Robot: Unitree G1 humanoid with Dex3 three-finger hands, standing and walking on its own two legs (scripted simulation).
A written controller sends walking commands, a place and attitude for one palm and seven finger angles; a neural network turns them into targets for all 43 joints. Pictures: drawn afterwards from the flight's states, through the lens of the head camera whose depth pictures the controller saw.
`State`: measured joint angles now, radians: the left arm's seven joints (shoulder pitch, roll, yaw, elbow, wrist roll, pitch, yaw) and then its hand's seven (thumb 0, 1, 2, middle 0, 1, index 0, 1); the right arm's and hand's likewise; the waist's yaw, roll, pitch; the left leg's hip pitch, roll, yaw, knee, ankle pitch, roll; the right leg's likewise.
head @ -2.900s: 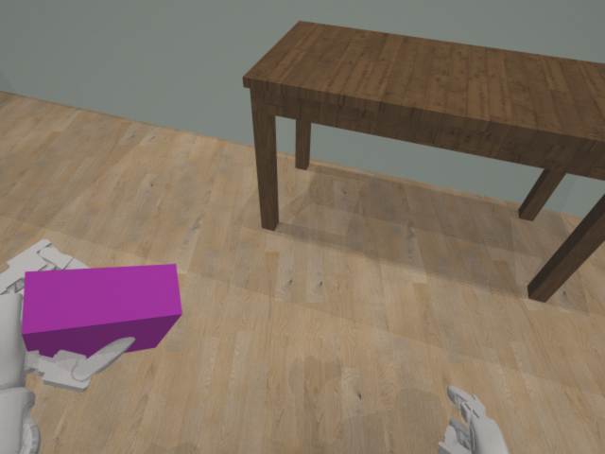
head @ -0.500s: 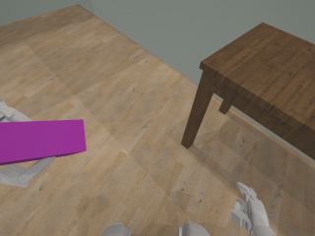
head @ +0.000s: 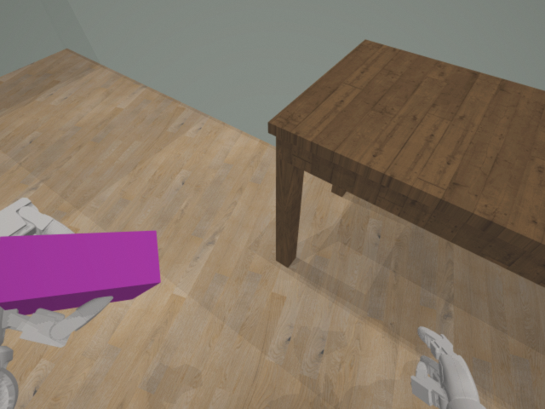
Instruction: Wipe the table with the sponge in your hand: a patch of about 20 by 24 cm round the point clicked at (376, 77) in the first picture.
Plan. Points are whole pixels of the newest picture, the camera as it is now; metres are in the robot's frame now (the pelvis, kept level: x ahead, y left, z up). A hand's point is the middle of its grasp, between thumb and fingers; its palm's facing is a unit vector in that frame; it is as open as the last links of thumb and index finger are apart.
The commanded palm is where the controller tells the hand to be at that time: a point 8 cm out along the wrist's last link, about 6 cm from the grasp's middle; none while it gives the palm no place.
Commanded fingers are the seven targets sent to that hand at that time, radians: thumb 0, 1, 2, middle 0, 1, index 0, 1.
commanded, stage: turn to face it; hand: left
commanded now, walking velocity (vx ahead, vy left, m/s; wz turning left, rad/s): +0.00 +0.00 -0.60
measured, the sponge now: (103, 273) +0.23 +0.19 +0.16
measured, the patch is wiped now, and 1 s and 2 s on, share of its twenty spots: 0.00 0.00 0.00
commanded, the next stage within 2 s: take the last steps up to it in 1.56 s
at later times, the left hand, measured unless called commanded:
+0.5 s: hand (190, 271) +0.23 +0.10 +0.16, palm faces +0.08 -0.85 -0.52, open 9.2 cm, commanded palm +0.18 +0.17 +0.18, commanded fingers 0.00 0.10 1.30 -1.20 -1.60 -1.20 -1.60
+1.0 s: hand (227, 316) +0.19 +0.06 +0.17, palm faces -0.10 -0.89 -0.44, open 9.2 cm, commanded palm +0.16 +0.11 +0.18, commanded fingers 0.00 0.10 1.30 -1.20 -1.60 -1.20 -1.60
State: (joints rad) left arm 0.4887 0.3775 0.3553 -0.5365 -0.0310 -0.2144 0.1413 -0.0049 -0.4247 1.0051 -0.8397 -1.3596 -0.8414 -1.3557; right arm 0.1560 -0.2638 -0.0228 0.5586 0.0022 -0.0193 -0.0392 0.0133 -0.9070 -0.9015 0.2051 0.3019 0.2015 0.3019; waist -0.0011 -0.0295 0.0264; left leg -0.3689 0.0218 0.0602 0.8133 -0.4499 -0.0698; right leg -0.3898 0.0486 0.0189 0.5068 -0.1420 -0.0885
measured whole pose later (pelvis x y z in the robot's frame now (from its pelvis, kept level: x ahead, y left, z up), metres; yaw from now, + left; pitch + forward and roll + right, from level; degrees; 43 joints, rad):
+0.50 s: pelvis -0.06 -0.04 -0.01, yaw -19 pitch -1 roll +1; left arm 0.45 0.39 0.38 -0.52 -0.03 -0.20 0.14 0.00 -0.42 1.01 -0.84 -1.36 -0.84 -1.36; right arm 0.16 -0.18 0.03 0.57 0.01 0.00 0.00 0.01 -0.90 -0.90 0.21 0.30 0.20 0.30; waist -0.01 0.04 0.15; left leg -0.44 0.12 0.03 1.09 -0.48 -0.09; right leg -0.38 0.04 -0.05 0.63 -0.23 -0.08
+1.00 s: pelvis -0.13 -0.03 +0.00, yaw -35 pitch +0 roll +0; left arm 0.46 0.36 0.37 -0.50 -0.02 -0.19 0.13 -0.01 -0.42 1.01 -0.84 -1.36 -0.84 -1.36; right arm 0.21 -0.19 0.00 0.50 0.02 0.00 -0.01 0.01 -0.91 -0.90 0.20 0.30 0.20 0.30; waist 0.05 0.01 0.05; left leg -0.23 0.14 0.14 0.53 -0.29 -0.06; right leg -0.51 0.03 -0.03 0.98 -0.42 0.05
